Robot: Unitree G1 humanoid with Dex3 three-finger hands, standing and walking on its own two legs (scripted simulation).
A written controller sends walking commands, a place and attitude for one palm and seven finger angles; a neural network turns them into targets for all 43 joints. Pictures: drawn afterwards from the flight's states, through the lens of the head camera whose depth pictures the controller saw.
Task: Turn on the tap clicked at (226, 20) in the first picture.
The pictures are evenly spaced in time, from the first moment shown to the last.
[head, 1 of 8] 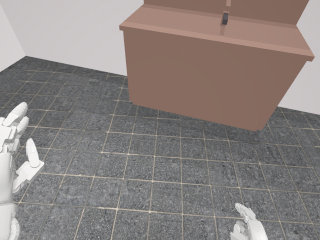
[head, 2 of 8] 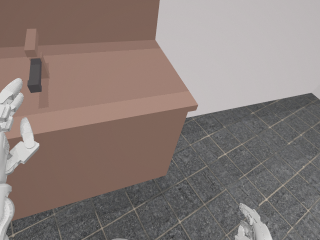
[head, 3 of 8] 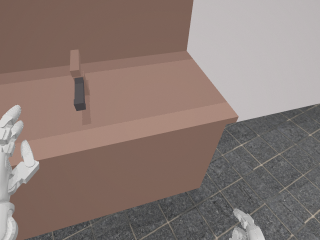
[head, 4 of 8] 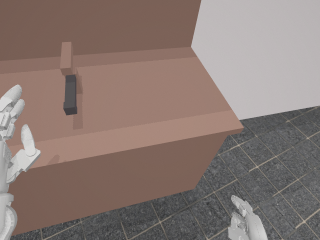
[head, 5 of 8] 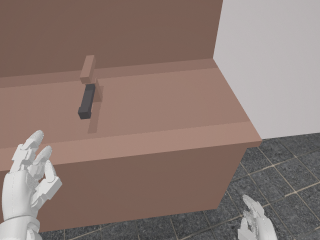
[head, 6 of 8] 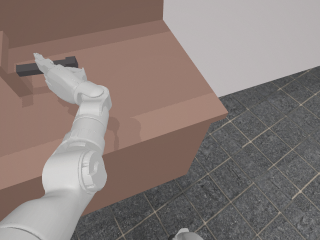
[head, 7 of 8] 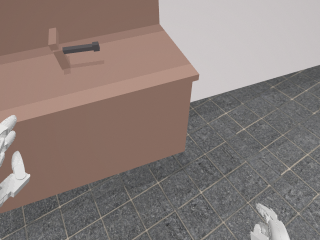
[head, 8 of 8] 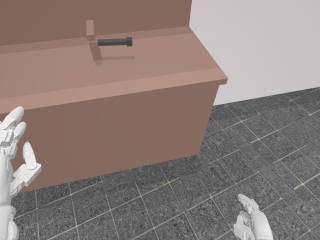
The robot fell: no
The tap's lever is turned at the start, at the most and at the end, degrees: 0 83 81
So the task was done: yes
